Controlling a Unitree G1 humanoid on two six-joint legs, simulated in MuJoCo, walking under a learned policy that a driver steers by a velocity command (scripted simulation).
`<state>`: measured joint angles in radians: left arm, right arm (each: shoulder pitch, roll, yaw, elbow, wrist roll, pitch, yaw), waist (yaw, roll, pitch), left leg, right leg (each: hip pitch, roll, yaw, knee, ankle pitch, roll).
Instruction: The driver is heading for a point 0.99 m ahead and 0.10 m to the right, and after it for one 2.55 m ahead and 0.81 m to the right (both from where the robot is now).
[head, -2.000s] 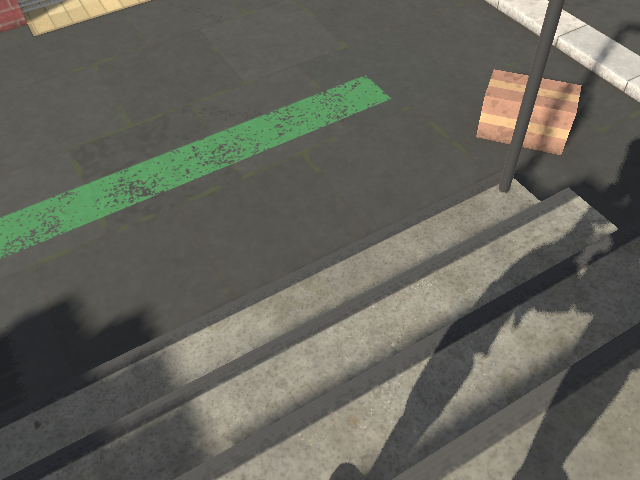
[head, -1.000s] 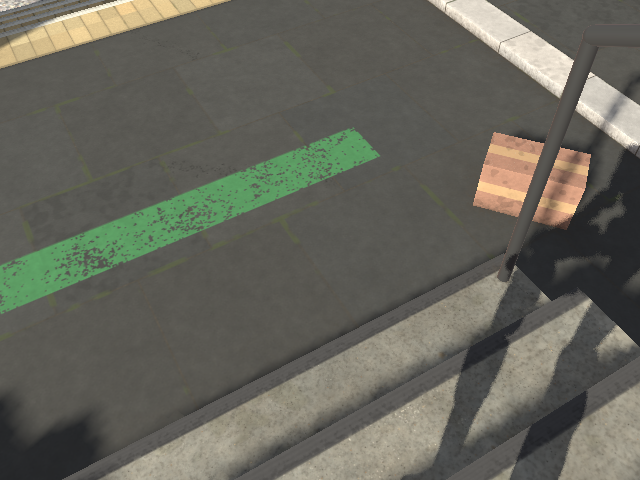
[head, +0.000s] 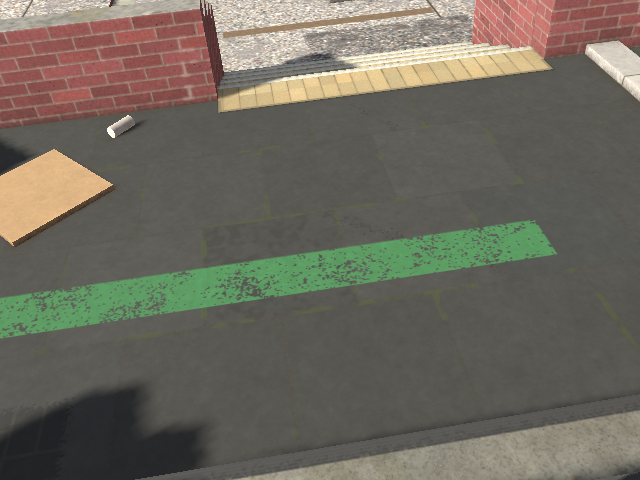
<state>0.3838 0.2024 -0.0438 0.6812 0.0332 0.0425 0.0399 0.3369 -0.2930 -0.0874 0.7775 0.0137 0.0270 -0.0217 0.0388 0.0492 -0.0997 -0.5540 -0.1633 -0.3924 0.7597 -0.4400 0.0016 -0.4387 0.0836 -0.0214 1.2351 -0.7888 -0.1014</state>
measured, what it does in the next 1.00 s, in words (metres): walks ahead: left foot 0.15 m lower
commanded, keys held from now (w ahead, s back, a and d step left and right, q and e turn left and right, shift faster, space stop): w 0.64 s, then no key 0.36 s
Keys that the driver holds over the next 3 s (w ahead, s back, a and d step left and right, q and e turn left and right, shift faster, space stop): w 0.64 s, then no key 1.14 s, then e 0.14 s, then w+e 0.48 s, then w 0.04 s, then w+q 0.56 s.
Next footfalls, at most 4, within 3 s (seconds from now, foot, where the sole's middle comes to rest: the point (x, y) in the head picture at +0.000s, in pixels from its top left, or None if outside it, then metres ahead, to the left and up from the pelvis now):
0.58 left None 0.24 0.08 -0.82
1.10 right None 0.51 -0.11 -0.97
1.78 left None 0.43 0.15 -0.97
2.62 right None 0.53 -0.32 -0.97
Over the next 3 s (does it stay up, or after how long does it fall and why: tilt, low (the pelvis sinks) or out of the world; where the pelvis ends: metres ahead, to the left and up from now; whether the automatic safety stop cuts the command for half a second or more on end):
stays up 0.57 -0.27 -0.22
